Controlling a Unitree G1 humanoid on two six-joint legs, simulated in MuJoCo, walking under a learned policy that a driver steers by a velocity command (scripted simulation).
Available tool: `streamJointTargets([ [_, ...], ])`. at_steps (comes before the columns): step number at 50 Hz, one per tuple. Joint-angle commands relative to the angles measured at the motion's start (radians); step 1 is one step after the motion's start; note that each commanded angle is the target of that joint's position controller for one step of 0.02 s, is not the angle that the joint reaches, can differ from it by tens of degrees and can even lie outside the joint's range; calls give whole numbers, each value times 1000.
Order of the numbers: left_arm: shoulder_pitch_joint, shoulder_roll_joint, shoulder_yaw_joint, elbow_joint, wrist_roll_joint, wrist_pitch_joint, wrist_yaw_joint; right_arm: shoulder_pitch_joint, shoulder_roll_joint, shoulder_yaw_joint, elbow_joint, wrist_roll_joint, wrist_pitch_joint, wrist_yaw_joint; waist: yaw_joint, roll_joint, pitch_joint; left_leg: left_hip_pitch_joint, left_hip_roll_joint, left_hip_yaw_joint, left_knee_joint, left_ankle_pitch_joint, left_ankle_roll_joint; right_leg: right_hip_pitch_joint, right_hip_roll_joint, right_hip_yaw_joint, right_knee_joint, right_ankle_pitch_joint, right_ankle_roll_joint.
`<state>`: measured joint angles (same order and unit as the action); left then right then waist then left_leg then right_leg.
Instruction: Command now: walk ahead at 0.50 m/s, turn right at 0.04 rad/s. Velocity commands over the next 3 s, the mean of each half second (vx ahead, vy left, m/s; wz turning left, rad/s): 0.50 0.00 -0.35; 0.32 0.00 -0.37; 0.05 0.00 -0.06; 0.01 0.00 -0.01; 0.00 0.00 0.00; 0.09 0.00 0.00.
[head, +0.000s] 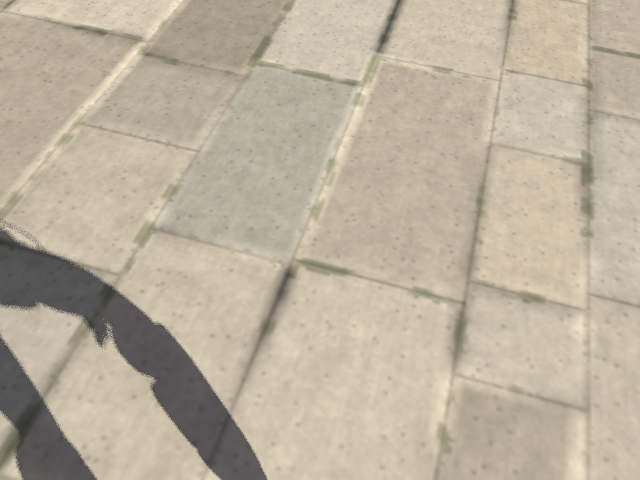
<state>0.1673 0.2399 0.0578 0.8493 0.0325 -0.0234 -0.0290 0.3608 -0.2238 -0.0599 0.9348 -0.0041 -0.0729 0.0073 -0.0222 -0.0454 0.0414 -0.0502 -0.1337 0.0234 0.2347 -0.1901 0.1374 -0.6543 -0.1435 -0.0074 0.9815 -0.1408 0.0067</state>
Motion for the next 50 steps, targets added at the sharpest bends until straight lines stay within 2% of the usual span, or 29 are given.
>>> streamJointTargets([
  [1, -35, 58, 9, -49, -11, 0, -5, 65, -117, -17, -27, -5, -19, -4, -13, 98, 17, 50, 273, -99, -93, 466, 3, -68, 23, -18, -70, 104, -15],
  [4, -99, 45, 0, -67, -15, -6, -9, 91, -106, -6, -11, -15, -26, -13, -31, 100, 48, 98, 287, -40, -104, 506, -12, -75, 72, -8, -176, 152, -39],
  [7, -159, 36, -10, -91, -10, -12, -14, 110, -97, 4, 10, -19, -28, -27, -40, 94, 77, 157, 309, 12, -102, 597, -21, -58, 107, -55, -288, 150, -68],
  [9, -158, 33, -14, -99, -8, -16, -14, 103, -105, 9, 20, -21, -30, -37, -24, 99, 64, 186, 319, 56, -43, 810, -35, 25, 146, -107, -360, 104, -99],
  [11, -77, 52, -7, -81, -7, -17, -6, 91, -140, 5, 26, -24, -29, -51, 18, 138, 4, 230, 334, 82, 106, 1144, -53, 137, 208, -155, -372, 7, -140],
  [12, 22, 74, 2, -54, -6, -19, -1, 76, -160, 0, 24, -29, -22, -57, 64, 154, -46, 234, 344, 88, 242, 1229, -56, 222, 233, -156, -382, -41, -163],
  [13, 158, 104, 16, -12, -4, -25, 3, 55, -179, -6, 16, -31, -15, -57, 122, 157, -111, 195, 346, 92, 425, 1183, -56, 361, 246, -133, -427, -49, -190],
  [14, 300, 141, 35, 24, 11, -31, 9, 2, -192, -8, -9, -20, -15, -52, 209, 121, -172, 29, 316, 121, 687, 943, -60, 577, 189, -33, -508, -22, -240],
  [15, 351, 261, 70, 27, 18, -25, 19, 43, -104, 9, -63, -4, -24, -35, 166, -100, -263, -338, 152, 138, 1096, 161, -96, 873, -99, 388, -498, 50, -381],
  [16, 288, 251, 70, 22, -19, -17, 10, 24, -120, 4, -90, -14, -33, -21, 119, -99, -313, -586, 37, -45, 1284, -309, -95, 955, -194, 766, -639, 75, -479],
  [17, 210, 223, 64, 12, -35, -12, 10, -45, -122, 9, -115, -23, -42, -11, 92, -2, -164, -669, 126, -116, 1241, -206, -82, 825, -168, 623, -683, -17, -439],
  [18, 157, 160, 49, 1, -31, -10, 10, -74, -133, 8, -128, -17, -52, -5, 67, 61, -73, -652, 164, -97, 1165, -136, -86, 684, -141, 529, -727, -11, -396],
  [19, 126, 122, 38, -2, -27, -12, 12, -77, -126, 7, -128, -19, -46, -5, 28, 107, -8, -609, 193, -89, 1084, -117, -96, 567, -93, 448, -752, 64, -352],
  [20, 114, 104, 30, -1, -31, -18, 18, -68, -115, 11, -134, -34, -27, -5, -2, 101, 10, -555, 212, -86, 1025, -112, -117, 484, -46, 381, -767, 130, -326],
  [22, 133, 128, 32, 2, -34, -37, 20, -55, -91, 18, -142, -48, 10, 1, -17, 59, -7, -504, 223, -61, 942, -103, -148, 424, 7, 302, -777, 235, -310],
  [24, 166, 162, 40, 6, -36, -47, 21, -105, -87, 21, -171, -49, 25, 4, -10, 35, -7, -523, 227, -35, 849, -48, -174, 409, 40, 265, -786, 296, -298],
  [29, 274, 170, 45, 7, -39, -36, 24, -312, -91, 27, -251, -39, 29, 11, 77, -12, -10, -617, 209, -18, 591, 138, -201, 533, 75, 275, -753, 353, -224],
  [33, 327, 178, 48, 0, -27, -26, 35, -428, -94, 37, -298, -31, 20, 14, 120, -21, -7, -639, 166, -22, 450, 157, -190, 647, 62, 319, -682, 459, -220],
  [36, 311, 174, 45, -8, -18, -23, 48, -383, -105, 40, -292, -27, -1, 7, 98, -40, -32, -488, 117, -19, 316, 150, -147, 666, 65, 301, -577, 651, -165],
  [38, 257, 189, 45, -23, -21, -33, 50, -213, -151, 23, -237, -30, -16, -7, 21, -57, -97, -267, 84, -19, 233, 175, -101, 649, 84, 304, -435, 776, -114],
  [39, 227, 185, 42, -33, -36, -43, 44, -95, -174, 16, -211, -37, -33, -17, -48, -26, -152, -87, 142, -48, 163, 338, -71, 586, 124, 279, -277, 695, -90],
  [40, 235, 121, 22, -77, -53, -52, 43, 36, -240, 7, -203, -55, -43, -30, -79, 101, -297, 173, 393, -247, 250, 747, -16, 429, 185, 217, -6, 244, -65],
  [41, 441, 70, 17, -65, -90, -37, 54, 22, -291, -15, -203, -38, -23, -18, 10, 327, -472, 391, 658, -560, 303, 1157, 182, 217, 334, 131, 292, -543, -36],
  [42, 419, 162, 27, -23, -34, -18, 63, -16, -215, -9, -223, -5, -4, -10, 9, 142, -436, 267, 589, -567, 256, 985, 173, 187, 268, 153, 342, -450, -46],
  [43, 326, 155, 28, -27, -23, -10, 56, -89, -129, 16, -227, 0, -4, -9, 16, 91, -283, 126, 517, -426, 207, 865, 137, 174, 244, 159, 309, -382, -34],
  [44, 280, 133, 21, -36, -16, -3, 49, -142, -82, 33, -226, -6, -3, -9, 32, 80, -195, 31, 458, -339, 162, 785, 96, 166, 213, 146, 248, -352, -25],
  [45, 251, 119, 16, -38, -11, 10, 39, -154, -69, 41, -217, -5, -4, -13, 38, 118, -141, -43, 414, -268, 122, 758, 73, 184, 190, 143, 190, -329, -15],
  [46, 269, 105, 14, -31, -3, 27, 30, -149, -81, 40, -200, -5, -4, -15, 54, 152, -122, -127, 381, -214, 93, 745, 58, 256, 194, 125, 156, -297, -5],
  [50, 273, 72, -2, -12, -11, 54, 28, -172, -104, 41, -172, -21, -10, -11, 91, 168, -146, -227, 343, -117, 64, 689, 65, 371, 196, 82, -29, -251, 7],
])
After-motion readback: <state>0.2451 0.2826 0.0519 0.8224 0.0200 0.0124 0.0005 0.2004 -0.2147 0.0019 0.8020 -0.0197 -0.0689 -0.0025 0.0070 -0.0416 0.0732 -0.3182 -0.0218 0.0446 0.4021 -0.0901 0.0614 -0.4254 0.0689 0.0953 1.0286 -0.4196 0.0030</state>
